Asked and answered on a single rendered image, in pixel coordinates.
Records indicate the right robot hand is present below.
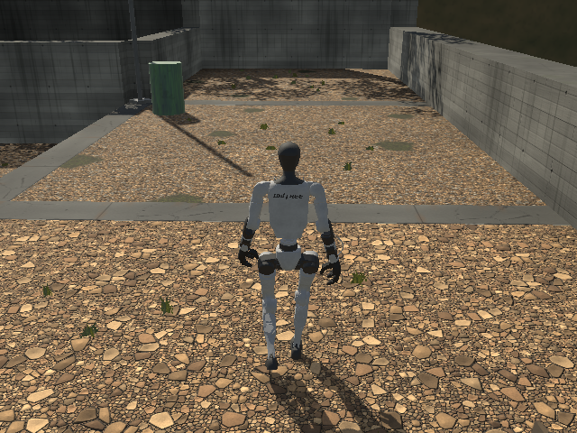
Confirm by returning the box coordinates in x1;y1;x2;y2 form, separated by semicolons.
320;260;341;285

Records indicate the left robot hand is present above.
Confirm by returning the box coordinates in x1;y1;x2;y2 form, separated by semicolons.
238;248;259;267

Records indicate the robot left forearm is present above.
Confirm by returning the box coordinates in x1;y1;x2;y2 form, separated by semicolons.
239;217;256;252

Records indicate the left robot upper arm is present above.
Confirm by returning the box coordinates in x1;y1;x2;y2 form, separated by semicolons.
246;181;270;230

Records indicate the right robot thigh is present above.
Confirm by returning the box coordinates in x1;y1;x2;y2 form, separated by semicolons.
294;251;319;307

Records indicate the right robot upper arm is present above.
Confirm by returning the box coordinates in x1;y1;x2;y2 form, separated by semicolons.
307;181;330;233

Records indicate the robot right forearm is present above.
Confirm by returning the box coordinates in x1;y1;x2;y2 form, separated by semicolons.
321;218;339;263

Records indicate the left robot foot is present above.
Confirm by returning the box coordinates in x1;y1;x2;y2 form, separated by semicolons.
265;355;279;370

